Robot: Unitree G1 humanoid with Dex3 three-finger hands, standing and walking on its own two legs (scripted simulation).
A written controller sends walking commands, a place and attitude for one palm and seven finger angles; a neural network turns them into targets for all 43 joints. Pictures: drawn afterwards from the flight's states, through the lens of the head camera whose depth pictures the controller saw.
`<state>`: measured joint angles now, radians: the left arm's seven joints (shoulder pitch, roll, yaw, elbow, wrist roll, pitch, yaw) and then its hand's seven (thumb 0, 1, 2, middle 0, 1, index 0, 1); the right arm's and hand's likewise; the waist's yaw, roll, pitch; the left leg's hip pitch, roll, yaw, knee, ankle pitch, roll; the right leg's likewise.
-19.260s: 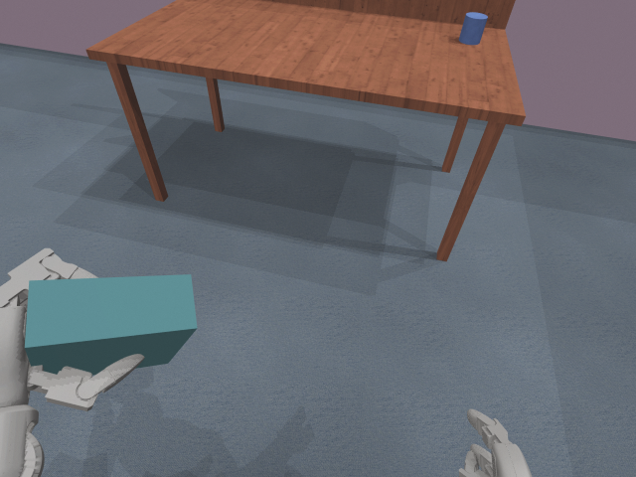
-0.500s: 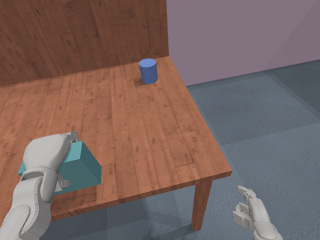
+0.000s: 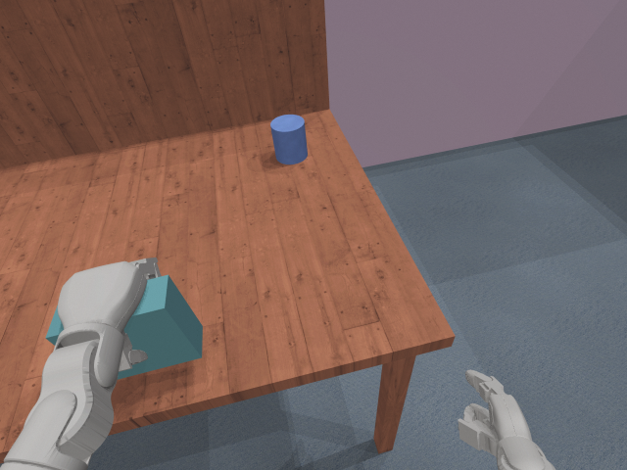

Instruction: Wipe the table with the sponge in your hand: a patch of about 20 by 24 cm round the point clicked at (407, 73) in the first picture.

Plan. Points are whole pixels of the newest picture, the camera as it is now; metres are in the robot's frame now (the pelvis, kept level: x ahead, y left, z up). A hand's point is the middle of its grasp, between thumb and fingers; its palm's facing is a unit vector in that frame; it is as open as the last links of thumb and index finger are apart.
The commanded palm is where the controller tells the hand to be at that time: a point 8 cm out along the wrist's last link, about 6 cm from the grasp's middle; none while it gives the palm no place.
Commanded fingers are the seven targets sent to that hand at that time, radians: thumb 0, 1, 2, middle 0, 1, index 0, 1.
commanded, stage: move the sponge above the wiping area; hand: left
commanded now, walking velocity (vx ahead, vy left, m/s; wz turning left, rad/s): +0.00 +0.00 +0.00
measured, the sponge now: (141, 339) +0.24 +0.29 +0.04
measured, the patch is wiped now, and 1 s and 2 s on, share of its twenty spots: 0.00 0.00 0.00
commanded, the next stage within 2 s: lower the sponge onto the table in 1.24 s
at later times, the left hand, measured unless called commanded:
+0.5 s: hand (138, 310) +0.27 +0.29 +0.07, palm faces -0.05 -0.06 -1.00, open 9.6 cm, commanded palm +0.24 +0.29 +0.13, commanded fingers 0.00 0.10 1.30 -1.20 -1.60 -1.20 -1.60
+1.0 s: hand (140, 302) +0.28 +0.30 +0.06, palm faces -0.03 -0.06 -1.00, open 9.6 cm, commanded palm +0.26 +0.30 +0.12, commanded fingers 0.00 0.10 1.30 -1.20 -1.60 -1.20 -1.60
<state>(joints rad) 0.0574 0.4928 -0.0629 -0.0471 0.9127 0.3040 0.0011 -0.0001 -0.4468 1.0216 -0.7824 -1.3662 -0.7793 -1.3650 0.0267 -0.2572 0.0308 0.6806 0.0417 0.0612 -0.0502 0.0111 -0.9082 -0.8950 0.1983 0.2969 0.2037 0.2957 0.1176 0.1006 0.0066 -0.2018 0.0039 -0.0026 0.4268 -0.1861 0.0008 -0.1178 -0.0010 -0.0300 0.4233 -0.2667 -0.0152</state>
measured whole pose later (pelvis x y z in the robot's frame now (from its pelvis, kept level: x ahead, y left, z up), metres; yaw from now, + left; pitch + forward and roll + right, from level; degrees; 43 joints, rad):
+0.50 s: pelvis +0.00 -0.01 +0.00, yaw +0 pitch -1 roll +0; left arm -0.02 0.49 -0.05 0.11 0.93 0.24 0.02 0.00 -0.45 1.02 -0.78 -1.37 -0.78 -1.37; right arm 0.05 -0.27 0.01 0.69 0.05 0.06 -0.06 0.01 -0.91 -0.89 0.20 0.30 0.20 0.30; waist 0.10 0.09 0.00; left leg -0.23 0.01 -0.01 0.45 -0.19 -0.01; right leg -0.15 0.01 -0.03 0.44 -0.28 -0.02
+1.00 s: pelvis +0.01 +0.00 +0.00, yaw +0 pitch +0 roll +0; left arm -0.06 0.48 -0.05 0.17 0.94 0.22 0.06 0.00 -0.45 1.02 -0.78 -1.37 -0.78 -1.37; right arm 0.06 -0.26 0.00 0.70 0.05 0.06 -0.06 0.01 -0.91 -0.89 0.20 0.30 0.20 0.30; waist 0.09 0.08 -0.02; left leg -0.26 0.00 0.00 0.46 -0.21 0.00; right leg -0.17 0.00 -0.03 0.45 -0.28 -0.01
